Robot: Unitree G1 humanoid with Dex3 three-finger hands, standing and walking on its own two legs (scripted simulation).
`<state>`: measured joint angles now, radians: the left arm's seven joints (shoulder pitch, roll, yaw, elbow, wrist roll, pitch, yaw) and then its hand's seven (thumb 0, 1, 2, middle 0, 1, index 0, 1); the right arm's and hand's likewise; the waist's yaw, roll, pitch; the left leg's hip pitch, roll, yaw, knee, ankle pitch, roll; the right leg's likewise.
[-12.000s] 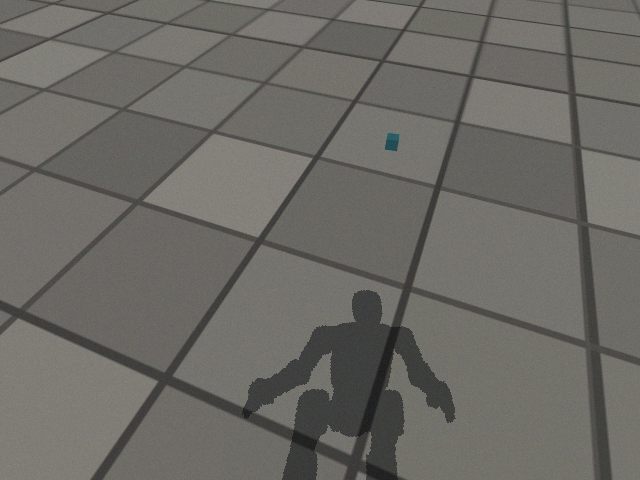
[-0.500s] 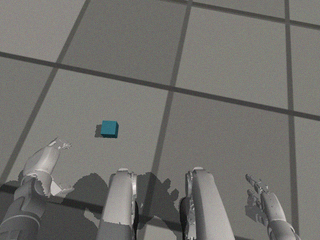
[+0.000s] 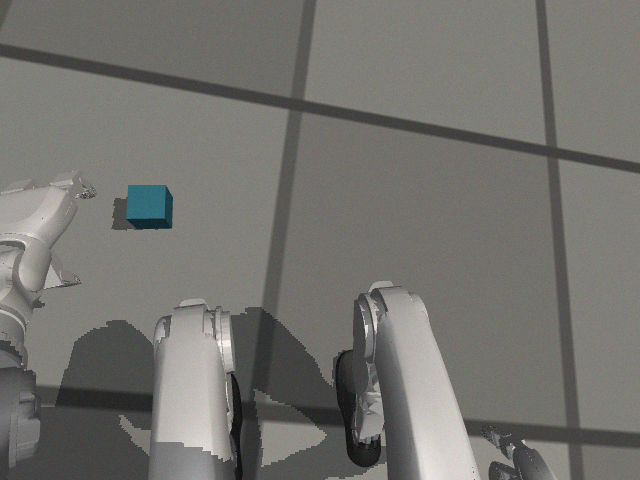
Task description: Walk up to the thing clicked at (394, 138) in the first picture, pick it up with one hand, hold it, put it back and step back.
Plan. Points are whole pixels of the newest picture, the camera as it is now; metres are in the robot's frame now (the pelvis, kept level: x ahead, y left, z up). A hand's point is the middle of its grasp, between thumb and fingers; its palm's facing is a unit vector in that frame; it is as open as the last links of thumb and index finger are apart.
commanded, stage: rise first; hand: left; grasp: from above
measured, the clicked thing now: (150, 207) +0.53 +0.26 -0.36
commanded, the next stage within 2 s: none
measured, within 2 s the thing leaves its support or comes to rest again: neither
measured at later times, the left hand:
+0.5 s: hand (78, 222) +0.45 +0.32 -0.20, palm faces -0.47 -0.02 -0.88, open 12.7 cm
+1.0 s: hand (90, 214) +0.47 +0.31 -0.22, palm faces -0.46 -0.02 -0.89, open 12.7 cm
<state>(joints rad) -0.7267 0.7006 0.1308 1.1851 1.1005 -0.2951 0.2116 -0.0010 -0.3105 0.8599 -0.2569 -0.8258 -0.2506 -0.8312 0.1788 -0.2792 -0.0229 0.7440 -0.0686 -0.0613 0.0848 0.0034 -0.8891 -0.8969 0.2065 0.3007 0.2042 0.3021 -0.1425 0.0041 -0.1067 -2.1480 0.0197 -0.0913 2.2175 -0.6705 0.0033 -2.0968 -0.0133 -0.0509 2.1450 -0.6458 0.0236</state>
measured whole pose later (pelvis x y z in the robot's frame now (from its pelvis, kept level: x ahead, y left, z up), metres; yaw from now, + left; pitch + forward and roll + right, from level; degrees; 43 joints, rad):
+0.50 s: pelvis +0.00 +0.00 -0.05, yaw -2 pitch +33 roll -8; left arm -0.91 0.83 0.12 1.37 1.32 -0.35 0.32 0.00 -0.25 0.79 -0.31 -0.73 -0.31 -0.73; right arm 0.13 -0.26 0.05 0.74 -0.15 -0.01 0.12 0.00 -0.91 -0.90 0.21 0.30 0.20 0.30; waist -0.21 -0.02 -0.05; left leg -2.29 0.01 -0.12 2.38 -0.68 0.01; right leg -2.22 -0.01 -0.07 2.29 -0.65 0.04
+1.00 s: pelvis +0.01 +0.00 -0.06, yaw -3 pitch +33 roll -9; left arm -0.94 0.87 0.13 1.40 1.31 -0.34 0.35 0.00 -0.25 0.78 -0.31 -0.75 -0.31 -0.75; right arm 0.14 -0.28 0.09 0.72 -0.17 -0.01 0.14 0.00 -0.91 -0.90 0.21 0.30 0.20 0.30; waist -0.24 -0.03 -0.01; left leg -2.32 0.01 -0.14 2.42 -0.70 0.01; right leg -2.24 0.00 -0.08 2.32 -0.66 0.04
